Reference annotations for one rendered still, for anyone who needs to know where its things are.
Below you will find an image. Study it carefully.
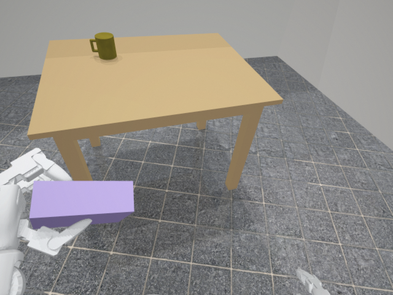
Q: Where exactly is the table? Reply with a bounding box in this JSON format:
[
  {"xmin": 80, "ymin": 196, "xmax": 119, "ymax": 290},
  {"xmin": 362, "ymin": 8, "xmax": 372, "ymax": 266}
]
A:
[{"xmin": 27, "ymin": 33, "xmax": 284, "ymax": 190}]

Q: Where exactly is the robot left forearm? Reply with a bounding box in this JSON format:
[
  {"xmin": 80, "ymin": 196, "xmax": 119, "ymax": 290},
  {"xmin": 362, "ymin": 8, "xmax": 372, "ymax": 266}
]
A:
[{"xmin": 0, "ymin": 250, "xmax": 26, "ymax": 295}]

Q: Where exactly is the right robot hand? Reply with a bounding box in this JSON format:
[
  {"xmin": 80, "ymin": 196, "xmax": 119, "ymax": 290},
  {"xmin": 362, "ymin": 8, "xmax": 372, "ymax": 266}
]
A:
[{"xmin": 296, "ymin": 269, "xmax": 330, "ymax": 295}]

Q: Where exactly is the left robot hand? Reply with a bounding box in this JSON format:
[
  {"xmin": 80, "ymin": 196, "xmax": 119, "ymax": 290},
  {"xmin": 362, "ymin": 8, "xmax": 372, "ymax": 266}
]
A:
[{"xmin": 0, "ymin": 148, "xmax": 92, "ymax": 257}]

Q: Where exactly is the sponge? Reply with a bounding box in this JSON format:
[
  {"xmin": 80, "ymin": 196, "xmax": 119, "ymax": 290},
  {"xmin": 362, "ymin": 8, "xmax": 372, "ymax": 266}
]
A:
[{"xmin": 29, "ymin": 181, "xmax": 134, "ymax": 229}]

